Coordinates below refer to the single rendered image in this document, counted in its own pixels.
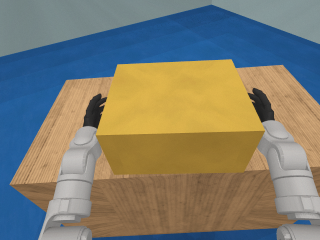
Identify robot left upper arm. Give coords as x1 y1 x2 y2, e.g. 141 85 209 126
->
40 225 92 240

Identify robot left forearm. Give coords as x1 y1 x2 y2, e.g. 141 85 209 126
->
38 126 102 240

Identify pedestal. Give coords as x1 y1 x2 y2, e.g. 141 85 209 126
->
9 65 320 238

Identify right robot hand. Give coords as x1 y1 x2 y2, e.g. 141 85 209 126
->
248 88 275 123

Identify carton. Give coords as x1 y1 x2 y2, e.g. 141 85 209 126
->
95 59 265 175

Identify left robot hand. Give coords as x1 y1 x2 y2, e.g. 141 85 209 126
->
83 93 107 129

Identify robot right forearm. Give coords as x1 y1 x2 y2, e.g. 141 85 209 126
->
257 120 320 225

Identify robot right upper arm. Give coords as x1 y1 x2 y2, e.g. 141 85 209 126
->
276 223 320 240

